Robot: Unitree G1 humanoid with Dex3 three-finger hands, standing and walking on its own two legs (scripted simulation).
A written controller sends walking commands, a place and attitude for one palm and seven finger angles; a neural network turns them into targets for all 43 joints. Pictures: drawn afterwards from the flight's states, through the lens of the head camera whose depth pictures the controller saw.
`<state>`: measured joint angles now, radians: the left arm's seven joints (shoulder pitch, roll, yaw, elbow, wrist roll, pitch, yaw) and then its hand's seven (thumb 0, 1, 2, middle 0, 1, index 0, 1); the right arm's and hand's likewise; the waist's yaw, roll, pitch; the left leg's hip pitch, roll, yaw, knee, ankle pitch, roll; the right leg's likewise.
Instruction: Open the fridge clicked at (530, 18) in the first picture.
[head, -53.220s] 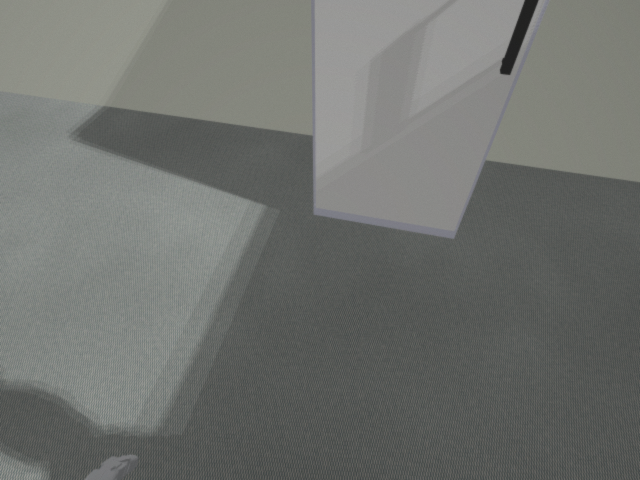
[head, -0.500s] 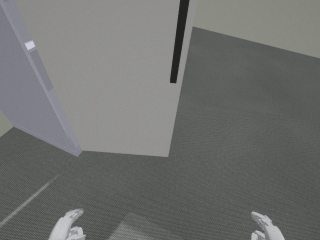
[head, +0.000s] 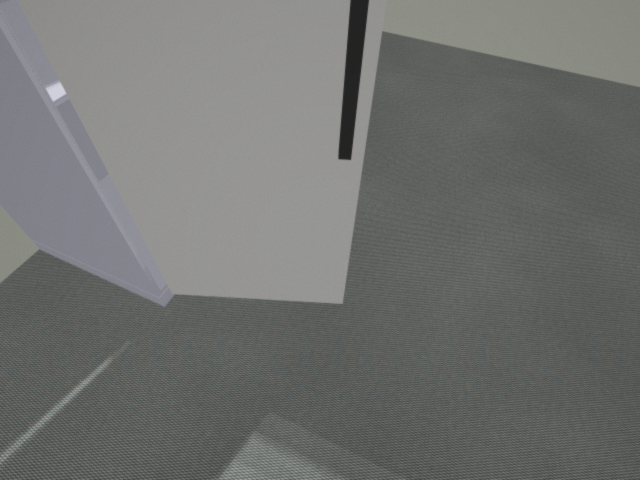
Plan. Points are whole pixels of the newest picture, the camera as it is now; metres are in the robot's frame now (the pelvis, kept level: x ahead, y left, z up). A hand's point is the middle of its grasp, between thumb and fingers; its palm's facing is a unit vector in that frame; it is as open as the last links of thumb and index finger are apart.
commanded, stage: let the arm hang, fingers relaxed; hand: right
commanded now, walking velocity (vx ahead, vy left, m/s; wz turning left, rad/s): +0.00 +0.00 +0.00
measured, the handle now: (352, 68) +0.69 +0.00 +0.16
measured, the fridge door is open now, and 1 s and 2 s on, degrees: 69 69 69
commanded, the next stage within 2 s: look to check the result in 0.40 s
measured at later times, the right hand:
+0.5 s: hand out of the picture +0.04 -0.17 -0.17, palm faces +0.01 +0.98 -0.20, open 7.3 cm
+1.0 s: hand out of the picture +0.03 -0.16 -0.17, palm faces +0.00 +0.98 -0.19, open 7.3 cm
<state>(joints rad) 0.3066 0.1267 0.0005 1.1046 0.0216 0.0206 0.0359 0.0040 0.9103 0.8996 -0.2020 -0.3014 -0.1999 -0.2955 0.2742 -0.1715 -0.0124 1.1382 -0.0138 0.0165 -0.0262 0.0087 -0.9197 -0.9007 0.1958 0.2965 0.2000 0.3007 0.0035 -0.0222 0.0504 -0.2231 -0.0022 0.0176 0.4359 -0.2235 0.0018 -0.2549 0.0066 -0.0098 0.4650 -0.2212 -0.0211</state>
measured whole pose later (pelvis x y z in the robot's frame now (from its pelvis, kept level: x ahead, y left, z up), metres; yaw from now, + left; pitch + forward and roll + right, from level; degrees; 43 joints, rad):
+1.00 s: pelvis +0.02 +0.01 +0.00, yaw +1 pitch +0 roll +0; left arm 0.23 0.15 0.00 1.13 0.02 0.01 0.04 0.00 0.92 0.90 -0.20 -0.30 -0.20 -0.30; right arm 0.22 -0.16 -0.01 1.14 -0.01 0.00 -0.03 0.01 -0.91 -0.90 0.20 0.30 0.20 0.30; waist 0.01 0.00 0.05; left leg -0.16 -0.01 0.01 0.39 -0.23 0.01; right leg -0.18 -0.01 -0.01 0.42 -0.23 -0.01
